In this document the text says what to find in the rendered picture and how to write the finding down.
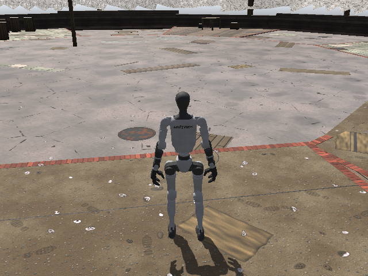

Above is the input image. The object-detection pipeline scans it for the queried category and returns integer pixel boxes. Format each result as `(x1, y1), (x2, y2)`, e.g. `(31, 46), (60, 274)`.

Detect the left robot shin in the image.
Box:
(167, 190), (175, 230)

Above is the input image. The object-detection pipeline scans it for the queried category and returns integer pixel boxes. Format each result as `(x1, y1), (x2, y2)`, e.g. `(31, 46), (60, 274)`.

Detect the left robot foot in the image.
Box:
(168, 223), (176, 238)

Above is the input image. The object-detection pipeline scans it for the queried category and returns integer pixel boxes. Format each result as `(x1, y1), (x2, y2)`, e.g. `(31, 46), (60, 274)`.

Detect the left robot forearm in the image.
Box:
(152, 141), (163, 171)

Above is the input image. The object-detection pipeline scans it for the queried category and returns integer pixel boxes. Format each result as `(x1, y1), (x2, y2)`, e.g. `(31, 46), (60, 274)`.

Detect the robot right upper arm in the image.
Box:
(195, 116), (210, 149)

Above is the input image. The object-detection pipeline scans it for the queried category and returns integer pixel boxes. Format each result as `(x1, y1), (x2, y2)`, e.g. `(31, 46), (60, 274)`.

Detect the left robot hand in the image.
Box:
(151, 169), (164, 186)

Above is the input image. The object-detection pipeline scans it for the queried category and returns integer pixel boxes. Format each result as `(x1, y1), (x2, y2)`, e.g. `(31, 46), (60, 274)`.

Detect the right robot hand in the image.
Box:
(204, 167), (217, 183)

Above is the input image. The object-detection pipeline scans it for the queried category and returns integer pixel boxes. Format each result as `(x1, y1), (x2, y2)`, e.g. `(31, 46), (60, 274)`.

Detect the right robot forearm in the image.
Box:
(204, 140), (216, 168)

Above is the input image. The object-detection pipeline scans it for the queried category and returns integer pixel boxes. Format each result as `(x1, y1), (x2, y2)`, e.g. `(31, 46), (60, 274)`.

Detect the robot left upper arm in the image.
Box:
(158, 117), (171, 150)

